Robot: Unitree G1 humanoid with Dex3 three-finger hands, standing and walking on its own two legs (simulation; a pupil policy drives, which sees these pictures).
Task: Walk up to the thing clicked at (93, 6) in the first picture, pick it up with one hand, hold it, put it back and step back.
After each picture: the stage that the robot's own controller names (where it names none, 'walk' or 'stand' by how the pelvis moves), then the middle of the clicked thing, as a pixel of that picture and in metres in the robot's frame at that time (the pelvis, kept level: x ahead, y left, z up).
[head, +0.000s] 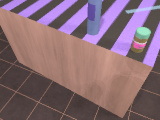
stand; (94, 12) +0.77 -0.02 +0.04
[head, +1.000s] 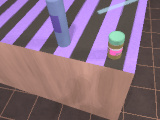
walk; (59, 23) +0.64 +0.16 +0.05
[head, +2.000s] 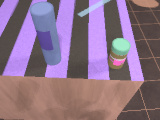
rise first; (48, 38) +0.48 +0.16 +0.07
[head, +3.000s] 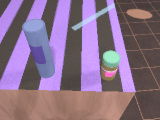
stand; (41, 52) +0.45 +0.19 +0.06
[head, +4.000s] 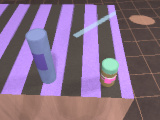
stand; (43, 59) +0.45 +0.19 +0.04
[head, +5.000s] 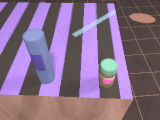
stand; (41, 59) +0.44 +0.20 +0.04
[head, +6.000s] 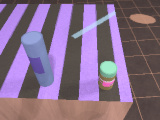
stand; (40, 62) +0.43 +0.20 +0.03
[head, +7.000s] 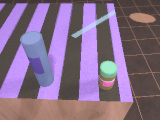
rise first; (39, 62) +0.43 +0.20 +0.03
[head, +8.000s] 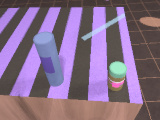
rise first; (50, 62) +0.43 +0.18 +0.04
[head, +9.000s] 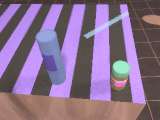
go down; (53, 60) +0.43 +0.18 +0.04
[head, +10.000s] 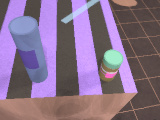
go down; (32, 55) +0.41 +0.16 +0.07
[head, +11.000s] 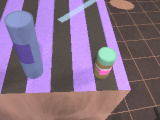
approach; (28, 50) +0.43 +0.17 +0.08
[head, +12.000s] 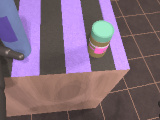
close in; (8, 25) +0.46 +0.19 +0.12
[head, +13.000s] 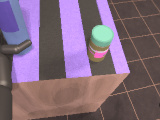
lift; (9, 17) +0.50 +0.18 +0.13
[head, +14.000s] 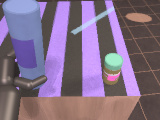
lift; (29, 51) +0.34 +0.16 +0.21
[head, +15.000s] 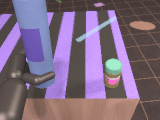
hold; (37, 46) +0.34 +0.15 +0.23
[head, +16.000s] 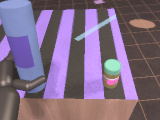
hold; (26, 52) +0.33 +0.18 +0.21
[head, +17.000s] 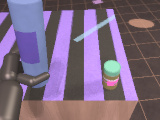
crouch; (32, 47) +0.34 +0.15 +0.23
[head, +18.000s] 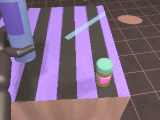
crouch; (17, 22) +0.44 +0.20 +0.23
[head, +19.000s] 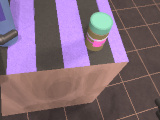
lower; out of the picture +0.52 +0.20 +0.13
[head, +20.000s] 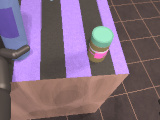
lower; (9, 22) +0.48 +0.19 +0.12
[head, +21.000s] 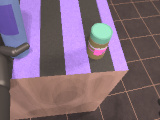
lower; (9, 20) +0.49 +0.19 +0.12
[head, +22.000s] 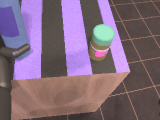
lower; (10, 21) +0.49 +0.19 +0.12
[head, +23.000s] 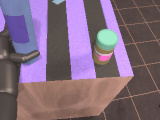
draw back; (21, 28) +0.47 +0.17 +0.12
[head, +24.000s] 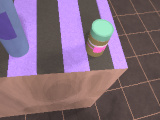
rise; (5, 22) +0.47 +0.18 +0.12
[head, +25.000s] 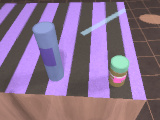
sink last; (50, 55) +0.44 +0.17 +0.08
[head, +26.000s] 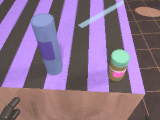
stand; (49, 48) +0.45 +0.17 +0.08
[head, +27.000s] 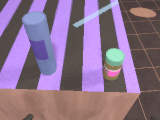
stand; (42, 47) +0.45 +0.18 +0.09
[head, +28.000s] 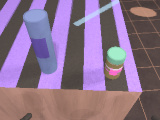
stand; (43, 46) +0.45 +0.18 +0.10
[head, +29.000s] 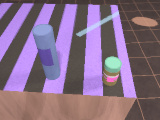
stand; (48, 55) +0.46 +0.18 +0.05
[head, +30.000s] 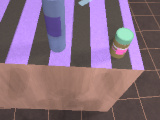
walk; (55, 24) +0.52 +0.12 +0.06
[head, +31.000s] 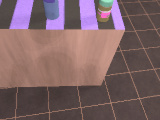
walk; out of the picture +0.73 +0.20 +0.06
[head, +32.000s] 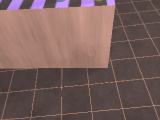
stand; out of the picture +1.05 +0.24 +0.05
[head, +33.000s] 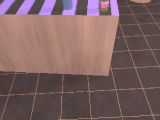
stand; out of the picture +1.07 +0.17 +0.04
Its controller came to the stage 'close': yes
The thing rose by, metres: 0.20
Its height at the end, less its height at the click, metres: +0.00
